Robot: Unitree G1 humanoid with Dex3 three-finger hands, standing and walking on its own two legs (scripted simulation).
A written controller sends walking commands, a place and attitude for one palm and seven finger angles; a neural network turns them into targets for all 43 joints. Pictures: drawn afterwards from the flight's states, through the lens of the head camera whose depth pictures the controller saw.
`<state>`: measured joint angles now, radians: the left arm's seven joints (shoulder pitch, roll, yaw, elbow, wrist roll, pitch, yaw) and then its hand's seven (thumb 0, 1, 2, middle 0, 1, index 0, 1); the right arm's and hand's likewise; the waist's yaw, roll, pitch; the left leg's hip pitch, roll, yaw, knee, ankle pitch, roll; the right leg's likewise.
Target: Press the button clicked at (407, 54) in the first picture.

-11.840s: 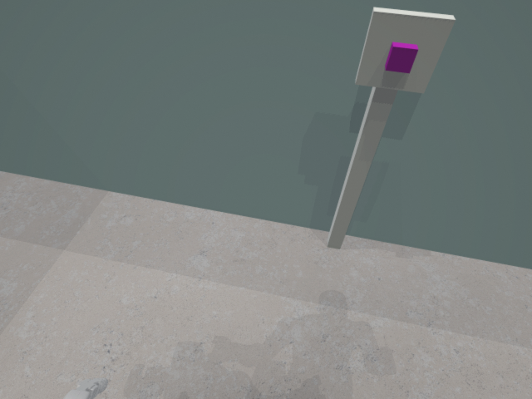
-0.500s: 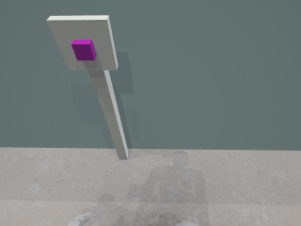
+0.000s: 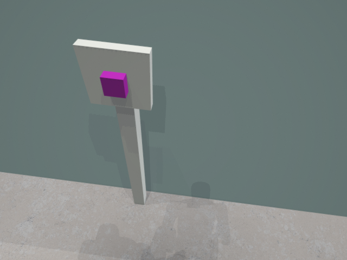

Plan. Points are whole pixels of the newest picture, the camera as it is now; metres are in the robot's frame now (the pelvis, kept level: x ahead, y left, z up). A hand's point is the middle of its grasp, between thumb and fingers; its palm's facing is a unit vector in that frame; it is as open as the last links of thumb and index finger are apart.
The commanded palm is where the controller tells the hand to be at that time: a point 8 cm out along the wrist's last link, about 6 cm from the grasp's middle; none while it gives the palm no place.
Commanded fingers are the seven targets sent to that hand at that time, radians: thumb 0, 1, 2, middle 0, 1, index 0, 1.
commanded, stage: come to a stop and stand still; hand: left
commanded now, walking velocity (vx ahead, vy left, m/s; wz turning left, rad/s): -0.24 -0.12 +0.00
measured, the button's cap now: (115, 84) +0.48 +0.22 +0.14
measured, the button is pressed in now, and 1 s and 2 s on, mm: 0 0 0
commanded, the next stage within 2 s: look again from close up in 1.10 s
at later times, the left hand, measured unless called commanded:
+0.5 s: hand out of the picture -0.04 +0.12 -0.15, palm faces +0.07 -0.97 -0.24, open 7.4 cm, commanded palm none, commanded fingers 0.00 0.90 0.90 -0.20 -0.30 -0.20 -0.30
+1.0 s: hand out of the picture -0.08 +0.15 -0.17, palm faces +0.05 -0.99 -0.16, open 7.4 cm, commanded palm none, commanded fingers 0.00 0.90 0.90 -0.20 -0.30 -0.20 -0.30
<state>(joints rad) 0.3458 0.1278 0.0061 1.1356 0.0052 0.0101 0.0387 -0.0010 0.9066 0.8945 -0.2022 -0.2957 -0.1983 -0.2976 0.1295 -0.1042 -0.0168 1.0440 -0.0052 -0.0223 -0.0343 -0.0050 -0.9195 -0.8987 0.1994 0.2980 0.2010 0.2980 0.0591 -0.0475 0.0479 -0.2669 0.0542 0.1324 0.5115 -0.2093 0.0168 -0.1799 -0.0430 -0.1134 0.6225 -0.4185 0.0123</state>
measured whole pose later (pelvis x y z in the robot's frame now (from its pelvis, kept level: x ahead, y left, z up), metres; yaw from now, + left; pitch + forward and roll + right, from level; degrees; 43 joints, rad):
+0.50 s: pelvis -0.06 -0.06 +0.01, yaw +0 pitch +0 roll +3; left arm 0.30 0.13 0.02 1.04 0.02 0.00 0.03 0.00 0.91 0.89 -0.21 -0.30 -0.20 -0.30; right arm 0.30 -0.23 -0.08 1.07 -0.03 0.05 0.01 0.00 -0.91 -0.90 0.20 0.30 0.20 0.30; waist 0.02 0.02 -0.02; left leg -0.39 0.02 0.03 0.91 -0.32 -0.04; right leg -0.22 -0.06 -0.07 0.42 -0.20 -0.02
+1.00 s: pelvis -0.06 -0.01 +0.01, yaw +0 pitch -1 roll +0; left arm 0.30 0.15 0.00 1.16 0.01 0.00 0.03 0.00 0.90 0.89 -0.20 -0.30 -0.20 -0.30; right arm 0.28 -0.14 -0.02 1.12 0.00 -0.01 -0.03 0.01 -0.95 -0.90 0.20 0.30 0.20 0.30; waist 0.03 -0.02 0.01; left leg -0.13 0.02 0.07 0.43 -0.28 0.00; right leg -0.21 -0.08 -0.04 0.43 -0.19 0.05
